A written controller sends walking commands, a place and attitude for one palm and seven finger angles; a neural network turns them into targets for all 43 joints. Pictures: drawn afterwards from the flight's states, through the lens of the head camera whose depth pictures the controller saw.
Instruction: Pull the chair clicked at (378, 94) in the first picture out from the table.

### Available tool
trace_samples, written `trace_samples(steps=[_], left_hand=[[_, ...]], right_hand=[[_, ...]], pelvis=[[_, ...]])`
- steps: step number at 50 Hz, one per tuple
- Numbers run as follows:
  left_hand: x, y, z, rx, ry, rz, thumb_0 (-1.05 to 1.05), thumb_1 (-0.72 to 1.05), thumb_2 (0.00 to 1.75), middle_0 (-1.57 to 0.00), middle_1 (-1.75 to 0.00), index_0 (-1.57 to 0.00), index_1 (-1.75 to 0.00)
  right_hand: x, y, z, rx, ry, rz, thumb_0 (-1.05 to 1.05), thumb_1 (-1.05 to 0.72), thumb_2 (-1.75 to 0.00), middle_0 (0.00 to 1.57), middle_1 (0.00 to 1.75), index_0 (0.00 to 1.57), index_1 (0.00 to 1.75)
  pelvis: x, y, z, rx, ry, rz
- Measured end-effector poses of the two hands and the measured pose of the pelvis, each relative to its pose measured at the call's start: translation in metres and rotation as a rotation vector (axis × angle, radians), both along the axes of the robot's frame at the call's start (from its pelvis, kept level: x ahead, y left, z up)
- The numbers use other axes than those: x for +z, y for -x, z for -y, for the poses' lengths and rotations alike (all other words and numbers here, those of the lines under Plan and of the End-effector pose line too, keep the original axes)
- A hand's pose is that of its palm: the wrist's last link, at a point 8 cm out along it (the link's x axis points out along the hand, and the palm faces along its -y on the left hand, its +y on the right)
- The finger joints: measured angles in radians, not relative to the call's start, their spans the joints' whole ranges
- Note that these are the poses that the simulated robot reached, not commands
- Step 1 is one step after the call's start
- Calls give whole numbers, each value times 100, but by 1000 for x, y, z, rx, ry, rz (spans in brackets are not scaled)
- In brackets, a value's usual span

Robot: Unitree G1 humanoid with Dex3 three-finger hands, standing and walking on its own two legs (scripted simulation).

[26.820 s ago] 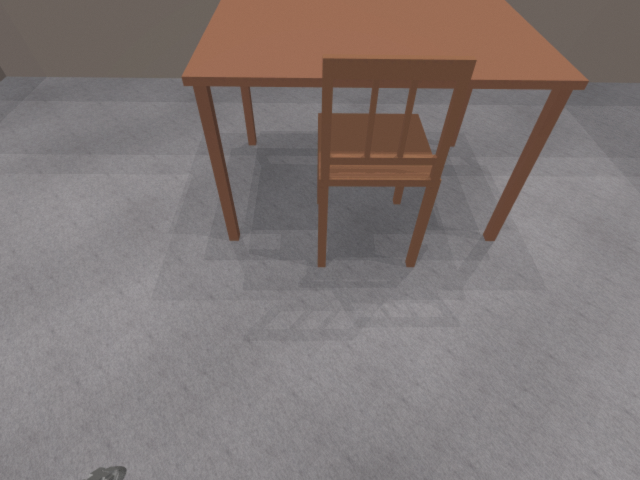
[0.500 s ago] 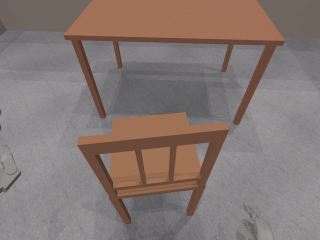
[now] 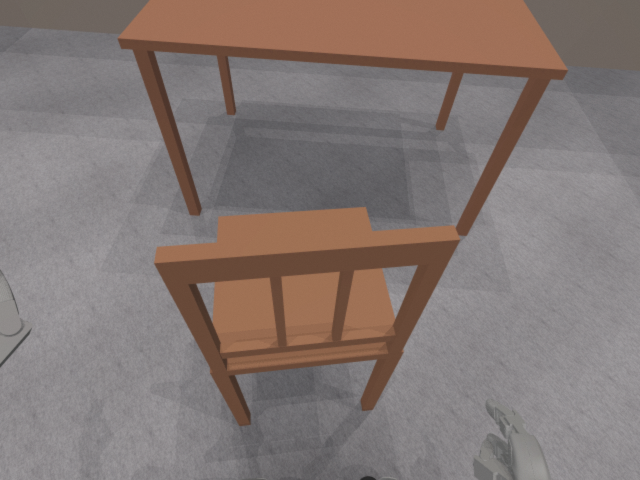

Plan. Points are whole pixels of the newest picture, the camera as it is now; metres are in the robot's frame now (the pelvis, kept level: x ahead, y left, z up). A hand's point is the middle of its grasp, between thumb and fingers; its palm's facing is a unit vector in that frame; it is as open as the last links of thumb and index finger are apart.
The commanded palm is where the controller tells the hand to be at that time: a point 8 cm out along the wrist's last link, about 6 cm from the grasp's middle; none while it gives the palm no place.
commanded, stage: step back with the hand held close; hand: left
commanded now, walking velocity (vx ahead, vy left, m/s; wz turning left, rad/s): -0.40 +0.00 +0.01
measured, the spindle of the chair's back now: (279, 311) +0.37 +0.09 -0.10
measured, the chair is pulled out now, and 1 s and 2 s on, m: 0.61 0.61 0.61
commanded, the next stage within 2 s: stop stepping back and stand still in 0.80 s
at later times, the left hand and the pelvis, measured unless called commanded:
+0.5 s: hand out of the picture +0.18 +0.27 +0.18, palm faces +0.47 -0.75 -0.47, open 7.4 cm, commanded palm +0.12 +0.30 +0.19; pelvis -0.02 -0.01 +0.01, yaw +1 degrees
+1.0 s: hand out of the picture +0.07 +0.20 +0.17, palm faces +0.37 -0.78 -0.50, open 7.4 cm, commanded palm +0.01 +0.24 +0.19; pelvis -0.14 -0.06 +0.01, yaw -1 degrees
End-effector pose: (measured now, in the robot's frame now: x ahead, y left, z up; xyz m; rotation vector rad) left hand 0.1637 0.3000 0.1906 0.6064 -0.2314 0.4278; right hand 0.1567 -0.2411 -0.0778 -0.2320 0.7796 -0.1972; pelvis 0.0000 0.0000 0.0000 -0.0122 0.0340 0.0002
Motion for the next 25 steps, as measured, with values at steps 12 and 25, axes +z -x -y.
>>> trace_samples(steps=[12, 25], left_hand=[[5, 9, 14, -14, -2, 80, 1, 89, 89, -21, -30, -22, -30], [8, 31, -5, -12, 9, 55, 1, 89, 89, -21, -30, -22, -30]], right_hand=[[-9, -8, -2, 35, -26, 36, 1, -90, -90, 20, 30, 21, 30], [12, 22, -9, 46, 9, 8, 2, -90, -90, 20, 30, 21, 30]], pelvis=[[-9, 6, 10, 12, 1, 5], [7, 20, 6, 14, 34, -24]])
